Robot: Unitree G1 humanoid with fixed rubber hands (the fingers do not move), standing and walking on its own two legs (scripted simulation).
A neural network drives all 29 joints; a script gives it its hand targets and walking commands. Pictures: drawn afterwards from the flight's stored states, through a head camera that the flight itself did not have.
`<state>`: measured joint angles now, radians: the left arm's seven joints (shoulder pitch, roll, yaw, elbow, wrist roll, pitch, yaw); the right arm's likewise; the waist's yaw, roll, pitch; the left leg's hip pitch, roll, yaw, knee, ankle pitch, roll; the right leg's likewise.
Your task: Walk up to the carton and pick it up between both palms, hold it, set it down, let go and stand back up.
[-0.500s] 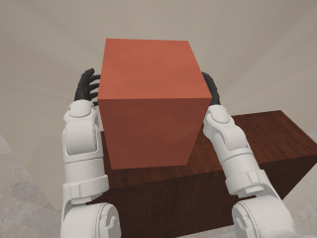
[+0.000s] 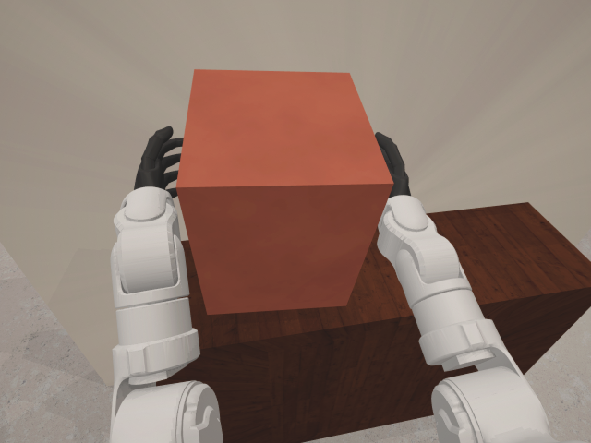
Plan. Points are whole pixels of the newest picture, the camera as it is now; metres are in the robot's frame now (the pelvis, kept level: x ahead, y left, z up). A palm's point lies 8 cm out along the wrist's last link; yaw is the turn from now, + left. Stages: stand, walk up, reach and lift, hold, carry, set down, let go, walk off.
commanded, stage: hold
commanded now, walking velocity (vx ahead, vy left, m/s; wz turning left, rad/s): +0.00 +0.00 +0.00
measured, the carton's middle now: (276, 197) +0.39 +0.01 +0.17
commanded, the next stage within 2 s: none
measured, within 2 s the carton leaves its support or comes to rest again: neither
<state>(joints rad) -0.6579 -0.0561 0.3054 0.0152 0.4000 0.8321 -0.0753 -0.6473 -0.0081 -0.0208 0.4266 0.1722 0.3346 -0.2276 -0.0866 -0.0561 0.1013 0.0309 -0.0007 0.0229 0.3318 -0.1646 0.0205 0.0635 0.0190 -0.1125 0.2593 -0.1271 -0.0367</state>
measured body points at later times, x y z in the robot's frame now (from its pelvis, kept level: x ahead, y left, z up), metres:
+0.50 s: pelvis -0.01 +0.00 +0.00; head -0.05 +0.03 +0.45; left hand +0.37 +0.16 +0.21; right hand +0.36 -0.14 +0.19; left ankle +0.03 +0.10 -0.75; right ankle +0.03 -0.09 -0.75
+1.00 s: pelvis +0.00 +0.00 +0.00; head -0.04 +0.03 +0.45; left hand +0.38 +0.15 +0.21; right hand +0.37 -0.15 +0.19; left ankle +0.03 +0.10 -0.75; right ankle +0.03 -0.09 -0.75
